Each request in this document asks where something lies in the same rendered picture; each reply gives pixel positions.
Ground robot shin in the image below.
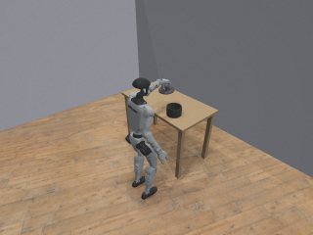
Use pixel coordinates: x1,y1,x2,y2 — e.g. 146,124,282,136
145,168,157,194
134,155,145,182

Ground table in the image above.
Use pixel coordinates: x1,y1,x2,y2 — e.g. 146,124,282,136
121,81,219,178

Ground robot left hand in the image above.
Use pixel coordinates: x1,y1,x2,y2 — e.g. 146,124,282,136
161,78,172,90

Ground robot right upper arm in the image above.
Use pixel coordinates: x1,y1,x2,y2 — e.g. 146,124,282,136
142,105,155,139

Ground robot right hand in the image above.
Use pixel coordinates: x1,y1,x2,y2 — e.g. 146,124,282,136
157,150,169,164

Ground lid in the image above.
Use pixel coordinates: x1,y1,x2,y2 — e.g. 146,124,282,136
158,85,175,95

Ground left robot shin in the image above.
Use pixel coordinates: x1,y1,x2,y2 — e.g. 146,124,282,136
134,155,145,182

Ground robot left forearm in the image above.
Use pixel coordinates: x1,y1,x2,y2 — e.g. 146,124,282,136
149,79,164,92

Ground pot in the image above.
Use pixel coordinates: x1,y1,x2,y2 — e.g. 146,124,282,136
166,103,182,118

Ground robot right forearm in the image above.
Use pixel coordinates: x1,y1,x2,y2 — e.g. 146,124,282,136
146,132,162,154

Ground robot left upper arm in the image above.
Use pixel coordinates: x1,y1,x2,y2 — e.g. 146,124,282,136
128,88,151,101

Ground right robot shin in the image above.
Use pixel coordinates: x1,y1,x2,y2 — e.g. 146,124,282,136
145,168,157,194

